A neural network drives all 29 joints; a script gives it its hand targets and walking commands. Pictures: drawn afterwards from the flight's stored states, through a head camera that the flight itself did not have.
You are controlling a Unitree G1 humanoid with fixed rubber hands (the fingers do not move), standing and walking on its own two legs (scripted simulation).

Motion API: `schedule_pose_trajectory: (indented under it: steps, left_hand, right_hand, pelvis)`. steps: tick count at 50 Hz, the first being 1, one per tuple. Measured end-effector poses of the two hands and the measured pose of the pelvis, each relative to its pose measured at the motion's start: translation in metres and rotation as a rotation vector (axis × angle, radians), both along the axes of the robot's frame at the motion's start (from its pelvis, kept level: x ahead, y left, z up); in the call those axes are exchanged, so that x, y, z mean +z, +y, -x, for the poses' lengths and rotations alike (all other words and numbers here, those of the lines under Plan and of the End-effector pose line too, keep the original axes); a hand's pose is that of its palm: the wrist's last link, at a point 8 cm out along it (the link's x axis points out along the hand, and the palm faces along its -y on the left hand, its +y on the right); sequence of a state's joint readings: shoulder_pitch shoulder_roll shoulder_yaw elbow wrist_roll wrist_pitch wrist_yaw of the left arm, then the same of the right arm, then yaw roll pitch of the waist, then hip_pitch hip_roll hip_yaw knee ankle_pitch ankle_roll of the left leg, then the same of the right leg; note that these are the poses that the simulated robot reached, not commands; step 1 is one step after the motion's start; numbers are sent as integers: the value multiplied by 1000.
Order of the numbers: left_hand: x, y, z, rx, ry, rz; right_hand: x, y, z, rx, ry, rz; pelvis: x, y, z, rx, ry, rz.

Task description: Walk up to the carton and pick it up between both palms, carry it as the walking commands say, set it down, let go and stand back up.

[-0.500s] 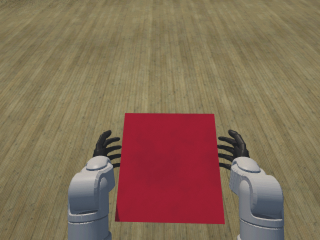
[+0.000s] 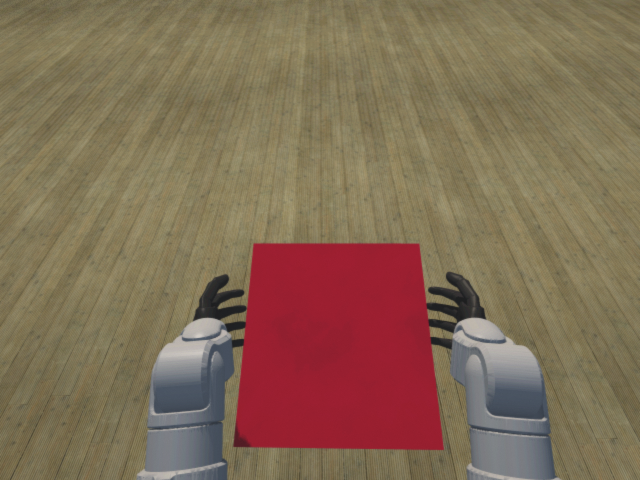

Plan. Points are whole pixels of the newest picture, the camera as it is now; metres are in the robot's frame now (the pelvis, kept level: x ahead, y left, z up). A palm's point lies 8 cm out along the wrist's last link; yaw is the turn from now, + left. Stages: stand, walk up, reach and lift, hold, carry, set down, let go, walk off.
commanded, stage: carry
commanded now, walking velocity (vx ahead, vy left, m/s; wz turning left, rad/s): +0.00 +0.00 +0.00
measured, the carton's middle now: (335, 347) +0.29 +0.00 -0.02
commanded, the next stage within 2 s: hold in 1.44 s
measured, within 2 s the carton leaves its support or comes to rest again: neither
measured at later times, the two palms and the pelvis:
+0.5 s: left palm (203, 347) +0.25 +0.16 +0.05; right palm (462, 348) +0.25 -0.14 +0.06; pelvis -0.02 +0.01 +0.00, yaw +0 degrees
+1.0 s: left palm (187, 351) +0.24 +0.18 +0.05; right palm (448, 349) +0.25 -0.13 +0.06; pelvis -0.02 +0.02 +0.00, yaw +0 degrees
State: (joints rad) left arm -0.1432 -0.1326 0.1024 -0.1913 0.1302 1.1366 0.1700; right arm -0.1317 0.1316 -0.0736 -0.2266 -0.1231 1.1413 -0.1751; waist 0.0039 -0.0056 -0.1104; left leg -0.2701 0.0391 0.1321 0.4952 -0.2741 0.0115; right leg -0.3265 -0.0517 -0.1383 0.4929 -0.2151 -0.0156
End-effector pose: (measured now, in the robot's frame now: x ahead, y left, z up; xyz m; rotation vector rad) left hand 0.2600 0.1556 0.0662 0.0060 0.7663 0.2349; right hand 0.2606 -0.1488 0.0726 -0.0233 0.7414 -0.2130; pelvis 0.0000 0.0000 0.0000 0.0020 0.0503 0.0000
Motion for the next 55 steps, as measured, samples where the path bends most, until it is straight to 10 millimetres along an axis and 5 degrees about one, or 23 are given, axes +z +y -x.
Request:
schedule_pose_trajectory:
  steps: [30, 48, 55]
  left_hand:
    - [-20, 11, 11, -7, -25, 28]
    - [-14, 25, 15, -2, -69, 28]
    - [-21, 26, 17, -9, -38, 19]
  right_hand:
    - [-21, 8, 12, 14, -22, -11]
    - [-13, 22, 13, 18, -65, -9]
    - [-27, 24, 15, 21, -27, -12]
  pelvis:
    - [-2, 9, 18, 2, -18, 7]
    - [-3, 21, 20, -3, -25, 8]
    - [-3, 23, 21, 2, -27, 9]
